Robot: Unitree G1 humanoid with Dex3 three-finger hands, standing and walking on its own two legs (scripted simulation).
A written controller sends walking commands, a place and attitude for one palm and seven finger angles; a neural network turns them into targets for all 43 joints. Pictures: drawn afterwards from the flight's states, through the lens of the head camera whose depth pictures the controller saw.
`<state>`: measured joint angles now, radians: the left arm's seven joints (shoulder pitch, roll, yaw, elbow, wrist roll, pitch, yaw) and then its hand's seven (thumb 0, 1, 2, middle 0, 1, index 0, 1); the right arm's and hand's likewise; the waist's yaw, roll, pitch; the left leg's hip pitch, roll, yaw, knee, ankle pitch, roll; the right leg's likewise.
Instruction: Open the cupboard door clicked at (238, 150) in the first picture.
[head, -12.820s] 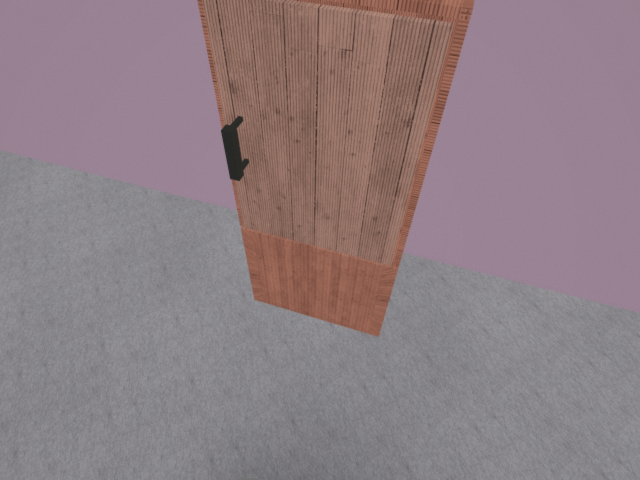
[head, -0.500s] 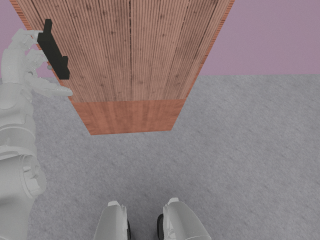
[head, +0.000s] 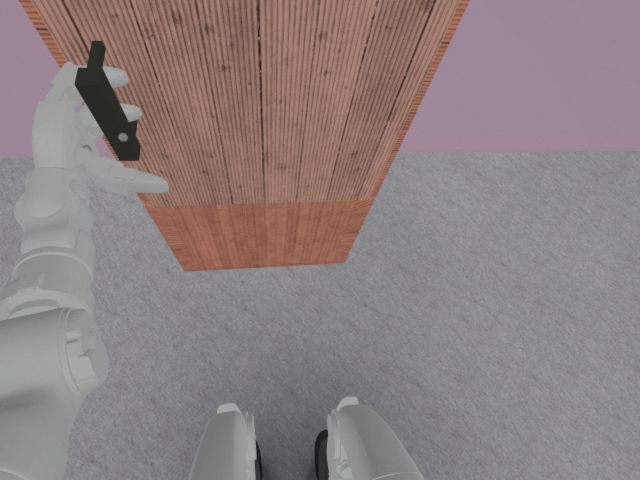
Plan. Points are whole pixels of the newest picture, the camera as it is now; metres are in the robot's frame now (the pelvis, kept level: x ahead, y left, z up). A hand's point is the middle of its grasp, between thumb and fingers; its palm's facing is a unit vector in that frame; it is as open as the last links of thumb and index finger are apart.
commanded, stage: slide the fingers in behind the handle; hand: left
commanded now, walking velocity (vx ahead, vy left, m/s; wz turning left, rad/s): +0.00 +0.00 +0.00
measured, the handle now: (114, 105) +0.56 +0.21 +0.06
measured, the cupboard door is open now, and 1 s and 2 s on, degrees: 0 0 34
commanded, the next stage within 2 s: close the thumb around the handle in 0.22 s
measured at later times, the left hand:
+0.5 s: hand (118, 137) +0.51 +0.20 +0.05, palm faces +0.02 -1.00 -0.03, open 13.1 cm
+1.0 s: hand (128, 142) +0.51 +0.19 +0.05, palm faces -0.02 -1.00 +0.00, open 6.0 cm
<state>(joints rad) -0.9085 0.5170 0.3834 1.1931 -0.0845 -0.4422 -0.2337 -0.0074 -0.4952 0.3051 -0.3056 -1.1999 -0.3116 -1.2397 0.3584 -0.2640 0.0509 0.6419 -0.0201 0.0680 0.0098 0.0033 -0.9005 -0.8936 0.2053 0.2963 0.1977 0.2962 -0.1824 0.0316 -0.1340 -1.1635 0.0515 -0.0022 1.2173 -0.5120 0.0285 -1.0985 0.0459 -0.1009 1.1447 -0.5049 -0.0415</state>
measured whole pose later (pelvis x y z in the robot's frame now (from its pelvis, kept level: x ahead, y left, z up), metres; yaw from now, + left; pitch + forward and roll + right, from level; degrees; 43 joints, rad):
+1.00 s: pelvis +0.00 +0.01 +0.00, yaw -1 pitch +25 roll -4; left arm -0.86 0.48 0.41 1.15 -0.08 -0.44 -0.26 -0.01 0.65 0.82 -0.40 -1.34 -0.39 -1.33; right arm 0.35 -0.26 0.05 0.62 -0.02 0.08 0.01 0.00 -0.90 -0.89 0.21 0.30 0.20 0.30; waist -0.18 0.03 -0.14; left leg -1.14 0.05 0.02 1.22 -0.52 0.04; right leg -1.09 0.05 -0.08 1.14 -0.50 -0.03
